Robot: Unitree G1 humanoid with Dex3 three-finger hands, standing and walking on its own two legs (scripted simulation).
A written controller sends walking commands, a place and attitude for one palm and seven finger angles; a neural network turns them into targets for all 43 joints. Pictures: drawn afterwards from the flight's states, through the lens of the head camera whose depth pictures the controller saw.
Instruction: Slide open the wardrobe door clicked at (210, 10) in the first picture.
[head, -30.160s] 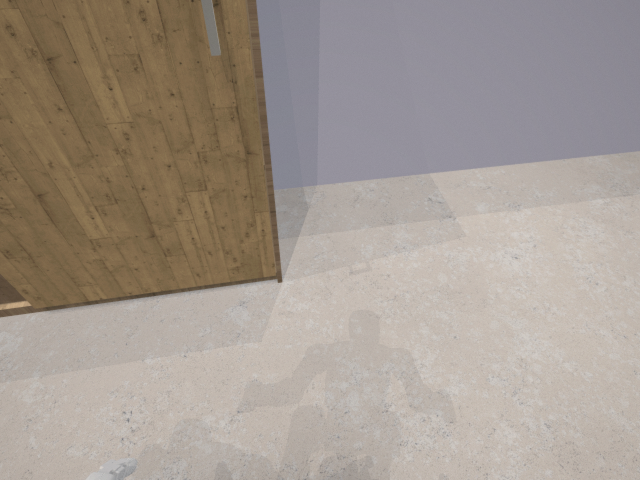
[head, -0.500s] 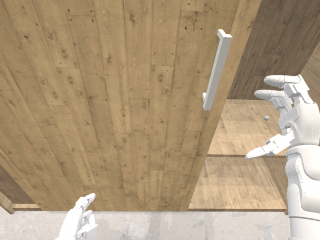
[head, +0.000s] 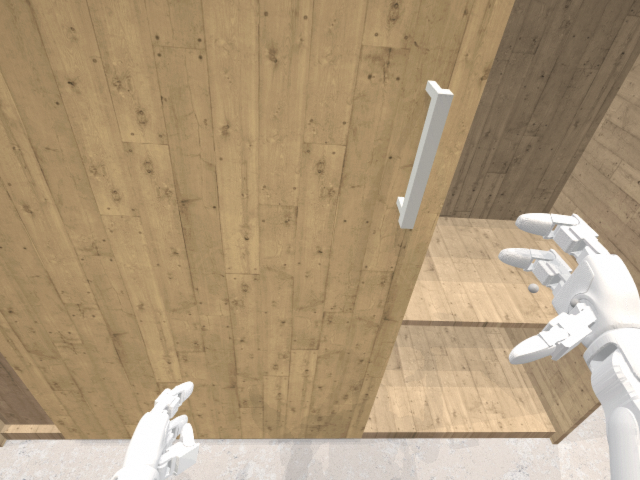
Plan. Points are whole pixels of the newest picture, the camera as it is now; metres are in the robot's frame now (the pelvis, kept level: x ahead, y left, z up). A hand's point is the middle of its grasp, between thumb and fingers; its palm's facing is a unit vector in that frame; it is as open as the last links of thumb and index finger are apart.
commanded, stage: draw the hand back to the body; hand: right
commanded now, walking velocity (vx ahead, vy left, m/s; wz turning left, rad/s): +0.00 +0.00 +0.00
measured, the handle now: (418, 158) +0.47 -0.12 +0.24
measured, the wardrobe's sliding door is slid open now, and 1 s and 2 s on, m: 0.64 0.64 0.64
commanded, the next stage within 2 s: step back with the hand held close in 1.36 s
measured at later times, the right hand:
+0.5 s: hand (588, 329) +0.22 -0.25 +0.19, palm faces +0.39 +0.90 -0.22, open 13.4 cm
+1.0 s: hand (616, 359) +0.21 -0.29 +0.16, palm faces +0.46 +0.82 -0.35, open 8.6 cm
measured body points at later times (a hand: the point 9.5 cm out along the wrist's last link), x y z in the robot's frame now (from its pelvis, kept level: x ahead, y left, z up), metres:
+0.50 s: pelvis -0.01 -0.01 +0.00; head -0.04 +0.00 +0.45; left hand +0.19 +0.20 -0.06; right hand +0.19 -0.30 +0.20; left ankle +0.03 +0.09 -0.73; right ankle +0.01 -0.12 -0.73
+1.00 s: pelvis +0.02 -0.02 +0.01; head -0.02 -0.01 +0.46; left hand +0.21 +0.20 -0.06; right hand +0.18 -0.33 +0.18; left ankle +0.03 +0.09 -0.73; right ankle +0.01 -0.12 -0.73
